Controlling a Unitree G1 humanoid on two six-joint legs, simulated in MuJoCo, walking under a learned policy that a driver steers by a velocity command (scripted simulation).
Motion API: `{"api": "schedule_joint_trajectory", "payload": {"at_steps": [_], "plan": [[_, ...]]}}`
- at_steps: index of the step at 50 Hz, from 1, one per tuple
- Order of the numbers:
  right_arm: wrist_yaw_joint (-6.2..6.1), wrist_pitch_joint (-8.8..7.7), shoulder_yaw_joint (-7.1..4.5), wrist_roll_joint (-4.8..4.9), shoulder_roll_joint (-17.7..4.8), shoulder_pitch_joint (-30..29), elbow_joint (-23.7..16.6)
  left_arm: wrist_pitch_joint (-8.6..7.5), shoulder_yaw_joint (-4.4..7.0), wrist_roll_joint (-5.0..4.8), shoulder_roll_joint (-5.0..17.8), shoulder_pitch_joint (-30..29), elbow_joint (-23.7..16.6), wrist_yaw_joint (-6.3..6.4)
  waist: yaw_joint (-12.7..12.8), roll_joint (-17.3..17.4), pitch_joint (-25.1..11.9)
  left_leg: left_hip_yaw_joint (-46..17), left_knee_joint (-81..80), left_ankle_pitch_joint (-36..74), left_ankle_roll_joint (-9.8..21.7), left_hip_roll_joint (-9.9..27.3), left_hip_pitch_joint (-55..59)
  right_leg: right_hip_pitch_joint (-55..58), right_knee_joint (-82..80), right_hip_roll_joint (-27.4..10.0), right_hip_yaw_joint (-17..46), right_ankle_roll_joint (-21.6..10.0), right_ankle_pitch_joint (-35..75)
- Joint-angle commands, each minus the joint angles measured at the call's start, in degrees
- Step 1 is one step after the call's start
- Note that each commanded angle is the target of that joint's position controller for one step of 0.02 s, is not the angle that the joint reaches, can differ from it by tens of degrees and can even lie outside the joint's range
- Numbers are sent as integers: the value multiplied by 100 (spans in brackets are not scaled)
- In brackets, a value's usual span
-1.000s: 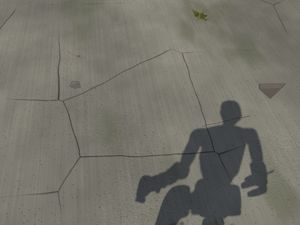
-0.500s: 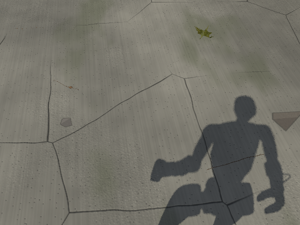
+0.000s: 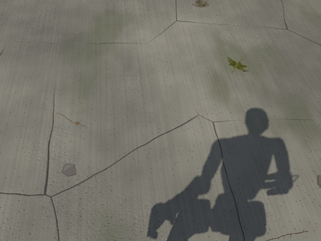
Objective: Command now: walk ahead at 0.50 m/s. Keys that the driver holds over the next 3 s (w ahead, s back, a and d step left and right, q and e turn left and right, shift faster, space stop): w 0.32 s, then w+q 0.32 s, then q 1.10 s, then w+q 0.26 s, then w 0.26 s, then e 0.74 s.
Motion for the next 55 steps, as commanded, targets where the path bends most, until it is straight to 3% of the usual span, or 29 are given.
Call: {"api": "schedule_joint_trajectory", "payload": {"at_steps": [1, 3, 5, 8, 12, 16, 19, 20, 21, 22, 23, 24, 25, 27, 29, 31, 34, 38, 41, 43, 45, 46, 47, 48, 49, 50, 51, 53, 55], "plan": [[-31, -35, -171, -73, -641, 633, -86, -168, 171, 31, 682, -438, -566, 21, -330, 544, -411, -2222, -1784, -137, 989, 1562, 2079, -2286, 453, -679, 226, -74, 653], [-17, -82, -163, -85, -598, 520, -67, -39, 149, 64, 459, -211, -479, 32, -110, 643, -349, -1818, -2091, 324, 1012, 1407, 1537, -1800, 150, -773, 215, 1, 936], [-38, -132, -199, -50, -727, 600, 23, 40, 130, 99, 350, -329, -520, 55, -55, 547, -221, -1486, -2292, 736, 1092, 1385, 1372, -1913, -231, -811, 165, 113, 1239], [-118, -106, -236, -34, -850, 823, 164, 33, 113, 142, 295, -879, -681, 48, -174, 407, -65, -1082, -2420, 1054, 1027, 1289, 1508, -2223, -1213, -812, 130, 239, 2150], [-181, -55, -249, 29, -940, 1156, 346, -36, 41, 102, 147, -1640, -852, -39, -443, 415, 101, -623, -2457, 977, 832, 1099, 1592, -1905, -2527, -576, -107, 243, 3122], [-198, 51, -277, 73, -994, 1527, 589, -84, 20, 48, 199, -2204, -1068, -155, -605, 429, 264, -680, -2204, 999, 802, 1392, 2283, -2008, -3125, -453, -103, 127, 2943], [-235, 143, -319, 114, -1065, 1529, 668, -154, 81, 60, 394, -2108, -1117, -217, -392, 529, 195, -960, -1723, 1558, 684, 1576, 2620, -1589, -3443, -324, -64, -49, 2331], [-244, 170, -334, 121, -1122, 1410, 646, -180, 143, 70, 516, -1742, -1025, -208, -154, 592, -1, -950, -1333, 2207, 616, 1506, 2590, -1006, -3562, -185, -180, -128, 2183], [-250, 192, -299, 110, -1040, 1329, 617, -196, 274, 90, 746, -949, -777, -168, 235, 510, -487, -775, -480, 2767, 474, 1212, 2352, 143, -3678, -72, -293, -269, 2243], [-249, 184, -181, 19, -753, 1315, 487, -200, 406, 178, 1126, 95, -554, -107, 632, 163, -1351, -537, 1043, 1902, 264, 859, 1371, 1903, -3363, -781, 367, -581, 2394], [-219, 74, 20, -3, -54, 2026, 376, -137, 542, 217, 1682, 594, -433, -66, 401, -1281, -2186, -183, 3222, -995, -186, -119, -951, 4074, -3684, -2255, 2786, -1415, 1631], [-206, -24, -69, 124, -458, 1890, 485, -114, 401, 158, 1133, 647, -432, -68, 573, -1283, -2411, -951, 4104, -2430, -195, -86, -1604, 4001, -4336, -2402, 3755, -1535, 804], [-200, -62, -201, 265, -886, 1401, 342, -124, 296, 140, 820, 216, -484, -48, 540, -917, -1452, -995, 4370, -2080, -126, 229, -2025, 3270, -4472, -2196, 2882, -1222, 634], [-250, -16, -234, 203, -794, 939, 253, -154, 185, 164, 434, -530, -536, -48, 236, -494, -553, -816, 3914, -1201, -120, 677, -1756, 1805, -4862, -1763, 1632, -923, 1186], [-253, 151, -264, 174, -577, 1152, 310, -220, 153, 231, 275, -856, -502, -61, -70, -636, -290, -861, 3592, -771, -135, 868, -1158, 1023, -5241, -1528, 887, -806, 1651], [-248, 281, -252, 166, -383, 1117, 239, -276, 196, 232, 371, -913, -425, -47, -181, -469, -121, -845, 3420, -535, -187, 913, -1178, 761, -5468, -1533, 401, -878, 2146], [-239, 343, -272, 89, -360, 802, 38, -267, 246, 270, 531, -957, -340, 40, -240, -293, 112, -805, 2639, 152, -313, 850, -1405, 724, -5450, -1463, -352, -882, 3493], [-63, 300, -192, 8, -175, 126, -261, -119, 291, 217, 740, -915, -305, 201, -30, -253, 81, -171, 1120, 1221, -323, 605, -780, 736, -5158, -1241, -1208, -732, 4530], [61, 365, -241, 7, -318, -59, -491, 25, 347, 77, 899, -806, -241, 247, -16, -311, -55, -101, 659, 973, -190, 514, -745, 1392, -4728, -1481, -1240, -653, 4777], [111, 408, -326, -24, -517, 102, -572, 122, 402, -26, 1010, -928, -276, 278, -186, -399, -179, 41, 525, 406, -6, 328, -503, 1657, -4151, -1586, -1250, -535, 5382], [102, 391, -513, -17, -855, 987, -398, 216, 411, -91, 975, -1088, -348, 297, -670, -222, -596, 243, -116, 582, 280, -76, 589, 1581, -2693, -1319, -1389, -253, 5574], [-23, 380, -664, -24, -1270, 1392, -333, 217, 360, 35, 827, -783, -340, 260, -796, 465, -908, -322, -474, 2442, 513, 129, 1669, 862, -1322, -904, -1470, 127, 4211], [-155, 420, -722, -42, -1801, 1216, -437, 188, 166, 427, 150, -289, -499, 177, -137, 1952, -1314, -2238, 106, 5305, 1314, 1476, 3212, -1098, 636, -14, -1334, 535, -1037], [-83, 363, -633, -127, -1696, 1155, -712, 126, 137, 289, 387, -122, -528, 89, -279, 1512, -2527, -4091, -495, 4062, 2274, 2258, 3796, -1779, 1827, 429, -2, 597, -1799], [-32, 329, -569, -94, -1384, 927, -836, 115, 223, 55, 714, -683, -596, 57, -493, 709, -2218, -3633, -834, 3043, 2030, 1986, 3445, -2106, 1892, 172, 346, 460, -1233], [-53, 311, -515, 11, -1178, 601, -836, 134, 215, 31, 674, -1007, -701, 96, -383, 397, -1574, -3114, -972, 2154, 1694, 1711, 2803, -2276, 1521, -14, 300, 391, -689], [-97, 331, -460, 71, -1000, 343, -863, 188, 227, 123, 665, -1109, -649, 174, -250, 114, -1130, -2777, -1110, 1623, 1430, 1484, 2107, -2171, 1097, -211, 312, 398, -328], [-182, 392, -426, -47, -919, 123, -949, 317, 277, 187, 761, -1103, -685, 236, -27, 431, -879, -2500, -1316, 1263, 1231, 1199, 1147, -1542, 470, -251, 334, 368, 28], [-240, 404, -464, -95, -1020, 151, -1004, 353, 247, 204, 603, -1002, -664, 259, 17, 547, -936, -2306, -1322, 1540, 1192, 1044, 930, -1302, -104, -120, 262, 423, 175]]}}
Next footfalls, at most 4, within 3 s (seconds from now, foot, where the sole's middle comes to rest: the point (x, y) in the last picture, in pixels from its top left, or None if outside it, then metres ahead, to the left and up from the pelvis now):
0.44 right None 0.41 -0.15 -0.77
0.92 left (139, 206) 0.60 0.11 -0.77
1.40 right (187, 191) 0.68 -0.09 -0.77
1.82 left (142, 235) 0.49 0.10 -0.77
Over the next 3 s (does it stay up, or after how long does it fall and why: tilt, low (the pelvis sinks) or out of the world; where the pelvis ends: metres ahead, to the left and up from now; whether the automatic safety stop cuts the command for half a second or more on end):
stays up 0.75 0.28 0.01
